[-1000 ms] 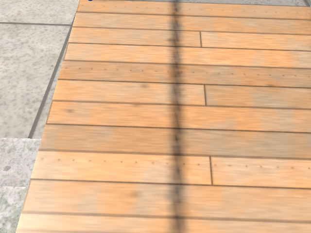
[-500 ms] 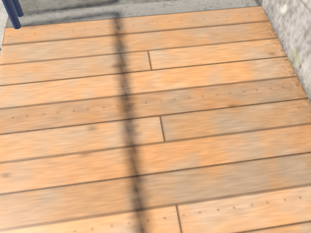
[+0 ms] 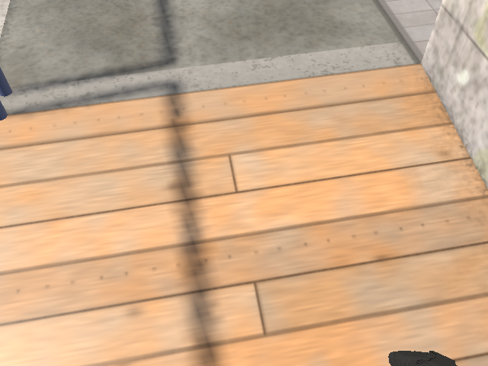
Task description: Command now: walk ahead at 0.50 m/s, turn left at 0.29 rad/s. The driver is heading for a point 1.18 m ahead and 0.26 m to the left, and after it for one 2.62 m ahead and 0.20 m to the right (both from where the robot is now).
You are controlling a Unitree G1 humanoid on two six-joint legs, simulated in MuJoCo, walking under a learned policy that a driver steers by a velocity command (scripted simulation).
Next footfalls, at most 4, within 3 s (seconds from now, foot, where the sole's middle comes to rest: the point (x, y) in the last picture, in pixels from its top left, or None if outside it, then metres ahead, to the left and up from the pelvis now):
0.50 right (286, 342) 0.50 -0.06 -0.68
0.92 left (153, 335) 0.51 0.27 -0.67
1.42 right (196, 205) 0.88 0.18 -0.63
1.88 left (135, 130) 1.16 0.40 -0.58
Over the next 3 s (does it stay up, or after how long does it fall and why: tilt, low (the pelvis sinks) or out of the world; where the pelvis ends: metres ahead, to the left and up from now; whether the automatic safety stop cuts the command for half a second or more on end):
stays up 1.54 0.23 0.20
